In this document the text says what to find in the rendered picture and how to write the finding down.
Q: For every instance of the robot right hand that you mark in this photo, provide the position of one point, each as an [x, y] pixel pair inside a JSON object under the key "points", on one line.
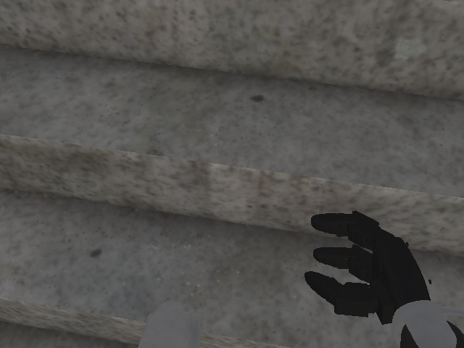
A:
{"points": [[391, 270]]}

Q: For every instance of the robot left thigh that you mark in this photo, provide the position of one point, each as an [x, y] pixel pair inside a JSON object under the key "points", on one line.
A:
{"points": [[171, 327]]}

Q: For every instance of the robot right forearm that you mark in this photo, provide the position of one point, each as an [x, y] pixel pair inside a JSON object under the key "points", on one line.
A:
{"points": [[421, 324]]}

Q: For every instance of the left robot shin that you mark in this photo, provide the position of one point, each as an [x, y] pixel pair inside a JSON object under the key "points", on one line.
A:
{"points": [[169, 304]]}

